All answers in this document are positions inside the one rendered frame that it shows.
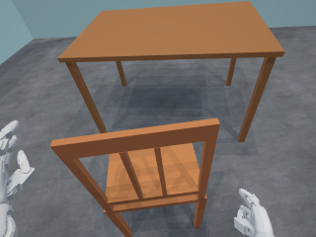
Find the chair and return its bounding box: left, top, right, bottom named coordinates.
left=49, top=118, right=220, bottom=237

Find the right robot hand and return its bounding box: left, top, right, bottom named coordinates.
left=234, top=189, right=274, bottom=237

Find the table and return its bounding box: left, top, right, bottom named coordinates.
left=57, top=1, right=285, bottom=142

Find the robot left forearm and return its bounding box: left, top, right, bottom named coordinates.
left=0, top=203, right=18, bottom=237

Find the left robot hand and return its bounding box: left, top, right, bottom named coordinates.
left=0, top=120, right=36, bottom=204

